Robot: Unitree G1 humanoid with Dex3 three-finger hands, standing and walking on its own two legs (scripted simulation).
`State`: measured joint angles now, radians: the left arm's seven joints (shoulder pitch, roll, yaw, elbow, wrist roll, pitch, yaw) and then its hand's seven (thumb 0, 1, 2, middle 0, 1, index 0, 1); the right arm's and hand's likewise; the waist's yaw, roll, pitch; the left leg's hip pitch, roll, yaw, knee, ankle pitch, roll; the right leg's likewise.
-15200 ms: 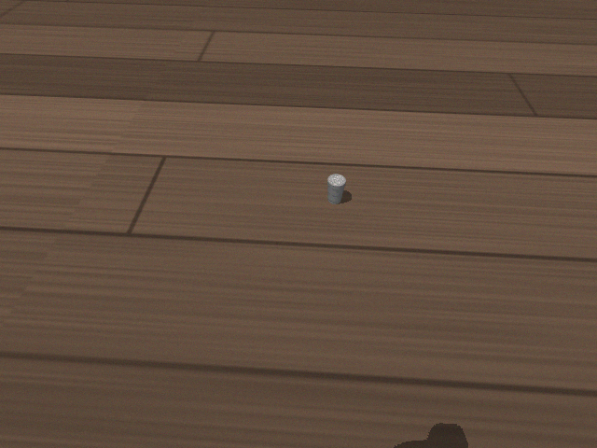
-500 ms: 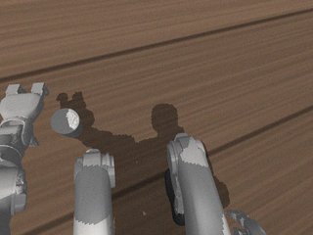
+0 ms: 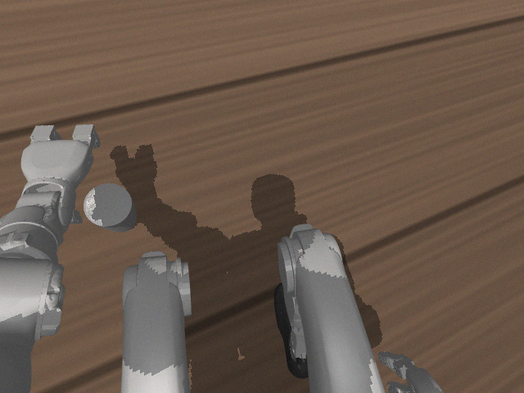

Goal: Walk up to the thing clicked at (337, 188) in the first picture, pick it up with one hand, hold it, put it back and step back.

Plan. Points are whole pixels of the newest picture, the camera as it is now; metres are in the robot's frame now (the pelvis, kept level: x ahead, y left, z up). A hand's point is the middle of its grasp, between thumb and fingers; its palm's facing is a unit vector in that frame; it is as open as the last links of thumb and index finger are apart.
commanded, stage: approach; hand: left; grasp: from the side
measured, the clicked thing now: (115, 212) +0.44 +0.21 -0.30
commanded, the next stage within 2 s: rest palm in 0.18 s
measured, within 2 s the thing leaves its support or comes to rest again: neither
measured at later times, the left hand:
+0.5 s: hand (70, 197) +0.44 +0.26 -0.20, palm faces -0.49 -0.04 -0.87, open 13.9 cm
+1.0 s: hand (89, 191) +0.47 +0.24 -0.24, palm faces -0.42 -0.04 -0.91, open 14.1 cm
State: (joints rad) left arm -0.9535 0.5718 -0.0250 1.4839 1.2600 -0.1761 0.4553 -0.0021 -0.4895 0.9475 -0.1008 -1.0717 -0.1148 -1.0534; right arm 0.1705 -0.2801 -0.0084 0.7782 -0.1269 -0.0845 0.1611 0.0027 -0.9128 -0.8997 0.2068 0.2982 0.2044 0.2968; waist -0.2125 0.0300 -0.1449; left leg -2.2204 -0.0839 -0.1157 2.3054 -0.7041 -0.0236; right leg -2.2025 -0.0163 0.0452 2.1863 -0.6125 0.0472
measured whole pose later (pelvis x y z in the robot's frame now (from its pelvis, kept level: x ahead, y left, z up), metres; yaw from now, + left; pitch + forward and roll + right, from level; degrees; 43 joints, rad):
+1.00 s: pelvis +0.00 +0.00 -0.05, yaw -3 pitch +33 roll -10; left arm -1.04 0.72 0.12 1.77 1.36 -0.18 0.68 -0.01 -0.53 0.96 -0.09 -1.06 -0.11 -1.03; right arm 0.14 -0.31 0.05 0.77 -0.22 -0.17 0.29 0.00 -0.91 -0.90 0.20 0.30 0.20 0.30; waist -0.32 0.01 -0.02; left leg -2.34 -0.08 -0.15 2.49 -0.73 -0.02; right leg -2.31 0.01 0.02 2.33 -0.61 0.06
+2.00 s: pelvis +0.00 +0.00 -0.05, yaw -4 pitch +31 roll -12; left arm -1.04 0.80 0.03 1.81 1.33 -0.30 0.59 -0.03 -0.61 0.94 -0.09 -1.06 -0.11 -1.04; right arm 0.18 -0.33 0.14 0.77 -0.26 -0.22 0.31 0.00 -0.91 -0.91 0.20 0.30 0.20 0.30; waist -0.33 -0.01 0.03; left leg -2.30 -0.09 -0.20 2.52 -0.75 -0.04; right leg -2.27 0.01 -0.02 2.33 -0.62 0.07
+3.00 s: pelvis +0.00 +0.00 -0.05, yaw -4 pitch +32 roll -11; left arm -1.06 0.81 0.08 1.88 1.39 -0.26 0.73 0.05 -0.45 0.77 -0.43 -0.89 -0.45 -0.86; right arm 0.14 -0.34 0.11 0.76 -0.28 -0.21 0.28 0.00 -0.91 -0.90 0.20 0.30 0.20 0.30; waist -0.34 0.00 0.02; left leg -2.31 -0.08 -0.17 2.48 -0.74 -0.02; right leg -2.28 0.01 0.00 2.31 -0.61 0.07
